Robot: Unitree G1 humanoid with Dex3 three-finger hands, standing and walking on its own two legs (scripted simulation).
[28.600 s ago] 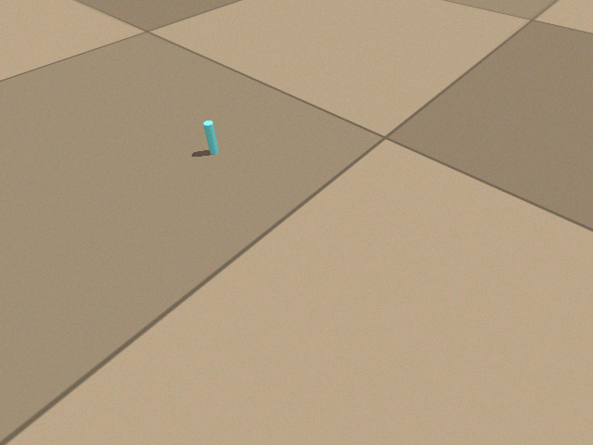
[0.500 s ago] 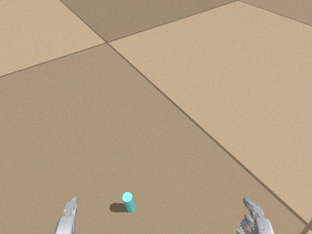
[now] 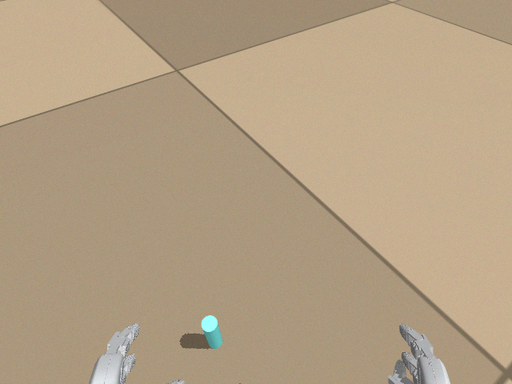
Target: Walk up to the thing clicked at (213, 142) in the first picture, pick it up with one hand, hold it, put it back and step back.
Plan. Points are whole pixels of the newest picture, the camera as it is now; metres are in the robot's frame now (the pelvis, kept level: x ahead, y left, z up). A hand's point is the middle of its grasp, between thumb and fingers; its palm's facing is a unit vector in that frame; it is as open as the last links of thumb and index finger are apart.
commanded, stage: stand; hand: left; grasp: from the side
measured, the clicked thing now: (212, 333) +0.41 +0.17 -0.63
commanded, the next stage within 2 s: none
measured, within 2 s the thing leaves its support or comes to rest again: neither
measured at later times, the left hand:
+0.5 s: hand out of the picture +0.06 +0.25 -0.11, palm faces +0.00 -0.94 -0.35, open 7.4 cm
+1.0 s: hand out of the picture +0.05 +0.25 -0.10, palm faces +0.01 -0.94 -0.35, open 7.4 cm
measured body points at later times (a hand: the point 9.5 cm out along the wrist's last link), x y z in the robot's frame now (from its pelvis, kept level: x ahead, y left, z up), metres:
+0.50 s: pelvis +0.00 +0.01 +0.04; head +0.02 +0.01 +0.49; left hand +0.06 +0.30 -0.09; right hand +0.07 -0.28 -0.09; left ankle +0.00 +0.13 -0.69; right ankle +0.01 -0.13 -0.69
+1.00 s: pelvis -0.01 +0.01 +0.06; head -0.01 +0.00 +0.51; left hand +0.05 +0.30 -0.08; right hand +0.07 -0.28 -0.08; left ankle +0.00 +0.13 -0.69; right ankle +0.01 -0.13 -0.69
